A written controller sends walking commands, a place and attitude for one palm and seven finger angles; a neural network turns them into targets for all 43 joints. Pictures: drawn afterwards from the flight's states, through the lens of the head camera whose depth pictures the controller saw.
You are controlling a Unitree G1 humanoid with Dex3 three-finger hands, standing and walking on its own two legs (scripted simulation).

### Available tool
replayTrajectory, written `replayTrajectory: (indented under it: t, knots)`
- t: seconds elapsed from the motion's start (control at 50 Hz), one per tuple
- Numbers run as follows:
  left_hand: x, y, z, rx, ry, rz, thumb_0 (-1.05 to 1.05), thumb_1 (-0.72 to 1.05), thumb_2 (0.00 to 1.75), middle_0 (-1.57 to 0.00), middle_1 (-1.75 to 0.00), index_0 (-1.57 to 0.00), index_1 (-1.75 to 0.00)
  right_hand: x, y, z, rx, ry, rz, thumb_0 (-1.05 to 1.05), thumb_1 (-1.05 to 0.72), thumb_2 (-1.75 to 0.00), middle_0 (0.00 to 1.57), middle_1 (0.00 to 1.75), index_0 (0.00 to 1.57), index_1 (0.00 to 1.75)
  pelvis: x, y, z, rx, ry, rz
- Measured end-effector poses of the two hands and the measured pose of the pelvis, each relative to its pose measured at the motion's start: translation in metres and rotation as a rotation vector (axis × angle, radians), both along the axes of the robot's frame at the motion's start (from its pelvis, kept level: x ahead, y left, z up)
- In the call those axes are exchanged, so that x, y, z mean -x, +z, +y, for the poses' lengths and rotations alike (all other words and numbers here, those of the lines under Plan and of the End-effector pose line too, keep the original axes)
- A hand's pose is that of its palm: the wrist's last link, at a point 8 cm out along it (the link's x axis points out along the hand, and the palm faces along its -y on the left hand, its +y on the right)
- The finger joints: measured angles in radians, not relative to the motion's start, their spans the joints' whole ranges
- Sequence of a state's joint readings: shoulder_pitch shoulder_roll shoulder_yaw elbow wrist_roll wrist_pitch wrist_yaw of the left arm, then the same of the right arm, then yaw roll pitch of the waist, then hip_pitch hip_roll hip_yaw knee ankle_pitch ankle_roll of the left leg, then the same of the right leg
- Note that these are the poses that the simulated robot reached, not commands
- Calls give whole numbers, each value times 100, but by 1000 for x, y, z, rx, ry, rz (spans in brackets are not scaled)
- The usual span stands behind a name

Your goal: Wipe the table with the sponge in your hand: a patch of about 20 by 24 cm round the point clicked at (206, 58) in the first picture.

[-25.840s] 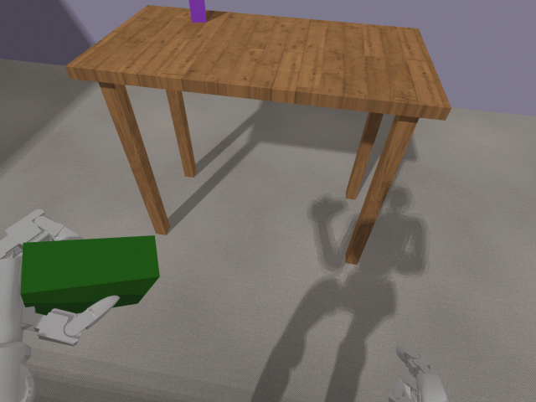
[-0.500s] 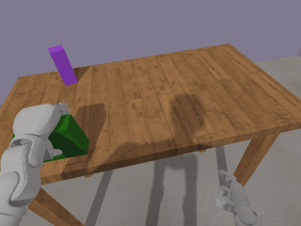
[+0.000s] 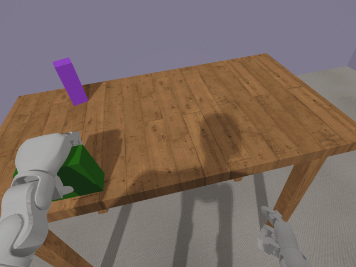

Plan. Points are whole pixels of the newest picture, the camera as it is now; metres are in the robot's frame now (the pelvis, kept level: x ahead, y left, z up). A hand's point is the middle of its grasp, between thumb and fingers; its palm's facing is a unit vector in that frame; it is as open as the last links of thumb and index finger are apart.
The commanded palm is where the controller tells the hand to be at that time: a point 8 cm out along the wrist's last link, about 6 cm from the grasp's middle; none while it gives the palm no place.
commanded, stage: wipe forward along the first lane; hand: left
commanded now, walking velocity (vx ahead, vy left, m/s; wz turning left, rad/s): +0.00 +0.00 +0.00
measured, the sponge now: (69, 179) +0.24 +0.30 +0.10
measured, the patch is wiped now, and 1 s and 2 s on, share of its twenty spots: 0.00 0.20 0.40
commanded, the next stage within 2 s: slide across to the middle lane in 1.72 s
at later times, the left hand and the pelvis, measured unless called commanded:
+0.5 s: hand (58, 159) +0.26 +0.32 +0.14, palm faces +0.01 -0.01 -1.00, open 9.3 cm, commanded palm +0.24 +0.31 +0.18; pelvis +0.00 -0.01 +0.00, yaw +1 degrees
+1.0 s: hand (65, 141) +0.31 +0.34 +0.13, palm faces -0.01 +0.00 -1.00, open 9.3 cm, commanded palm +0.29 +0.33 +0.16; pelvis +0.01 +0.01 +0.00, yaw +1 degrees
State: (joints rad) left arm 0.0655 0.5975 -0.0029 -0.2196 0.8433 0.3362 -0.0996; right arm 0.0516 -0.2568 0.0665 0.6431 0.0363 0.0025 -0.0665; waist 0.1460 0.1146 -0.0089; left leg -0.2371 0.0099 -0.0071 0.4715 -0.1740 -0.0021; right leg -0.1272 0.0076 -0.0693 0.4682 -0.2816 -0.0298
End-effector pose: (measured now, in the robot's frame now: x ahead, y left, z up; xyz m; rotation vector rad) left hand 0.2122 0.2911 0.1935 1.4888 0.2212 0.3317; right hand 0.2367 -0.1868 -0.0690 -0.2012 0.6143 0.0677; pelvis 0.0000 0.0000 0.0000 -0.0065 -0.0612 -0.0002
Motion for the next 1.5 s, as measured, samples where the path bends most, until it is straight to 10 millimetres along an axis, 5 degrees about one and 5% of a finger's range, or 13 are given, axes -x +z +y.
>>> replayTrajectory:
  t: [0.38, 0.74, 1.2, 1.5]
  knots:
    - [-10, -5, 18, -26, 50, 51, -1, -43, 105, -81, -139, -81, -139, 9, -4, -18, 27, -41, 17, 2, -90, -90, 20, 30, 20, 30, 1, -1, -6, 4, 14, 4]
    - [-52, -5, 31, -40, 31, 72, -1, -45, 108, -81, -139, -82, -139, 41, -24, -33, 46, -112, 129, 2, -90, -90, 20, 30, 20, 30, -2, -2, 0, 9, 16, 42]
    - [-104, -6, 51, -45, 59, 127, 0, -47, 110, -81, -140, -81, -140, 50, -30, -34, 60, -148, 211, 1, -90, -90, 20, 30, 20, 30, -9, -3, 8, 16, 22, 92]
    - [-139, -6, 66, -51, 52, 166, 0, -47, 110, -81, -140, -81, -140, 80, -39, -52, 97, -222, 325, 1, -90, -90, 20, 30, 20, 30, -17, -3, 12, 21, 11, 126]
